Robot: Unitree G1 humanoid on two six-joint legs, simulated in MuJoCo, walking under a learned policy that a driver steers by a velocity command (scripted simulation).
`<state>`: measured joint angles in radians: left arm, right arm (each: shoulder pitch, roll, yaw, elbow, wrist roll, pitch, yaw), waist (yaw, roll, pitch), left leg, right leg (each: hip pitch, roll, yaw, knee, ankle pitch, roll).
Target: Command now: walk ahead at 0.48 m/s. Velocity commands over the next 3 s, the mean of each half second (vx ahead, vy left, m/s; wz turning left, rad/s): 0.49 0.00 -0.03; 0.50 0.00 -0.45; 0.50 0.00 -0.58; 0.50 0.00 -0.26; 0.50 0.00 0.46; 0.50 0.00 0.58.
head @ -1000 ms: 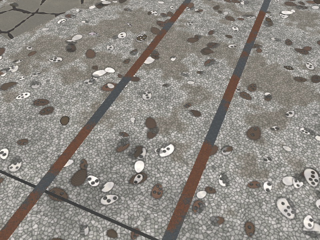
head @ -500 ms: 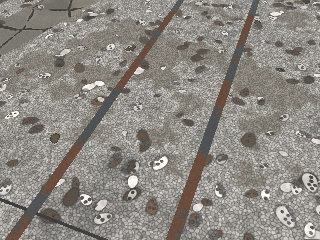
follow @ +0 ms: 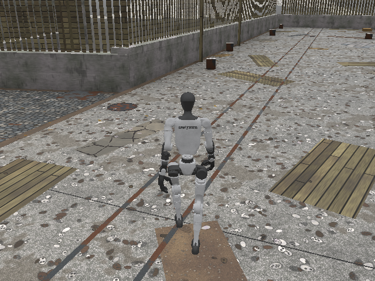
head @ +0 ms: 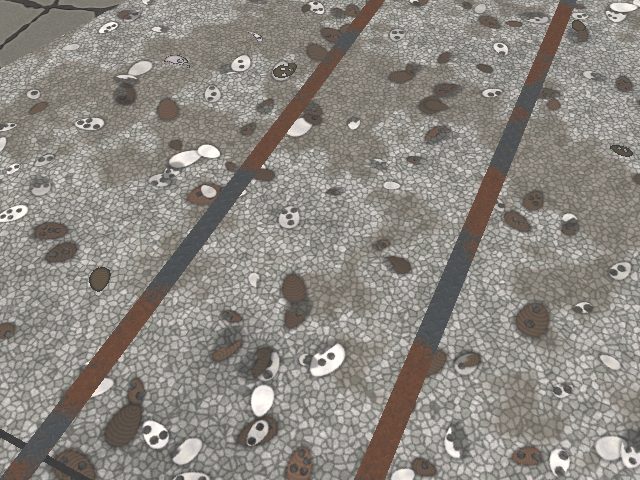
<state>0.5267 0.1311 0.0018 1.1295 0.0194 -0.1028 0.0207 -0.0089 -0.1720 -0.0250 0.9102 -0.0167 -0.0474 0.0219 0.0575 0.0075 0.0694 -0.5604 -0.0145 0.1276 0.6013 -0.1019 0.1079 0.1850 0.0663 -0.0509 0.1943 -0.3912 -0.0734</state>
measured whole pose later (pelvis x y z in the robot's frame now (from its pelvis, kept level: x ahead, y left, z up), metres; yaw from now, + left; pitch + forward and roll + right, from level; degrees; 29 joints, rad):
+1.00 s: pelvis +0.56 -0.05 +0.02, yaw -17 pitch +2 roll +0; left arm 0.44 0.22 0.07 0.97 0.01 -0.06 0.00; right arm 0.02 -0.23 -0.04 0.79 -0.04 -0.04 0.02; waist 0.09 0.03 0.04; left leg -0.67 0.08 -0.04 0.76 -0.05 -0.04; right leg -0.03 0.14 0.13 0.26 -0.25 -0.13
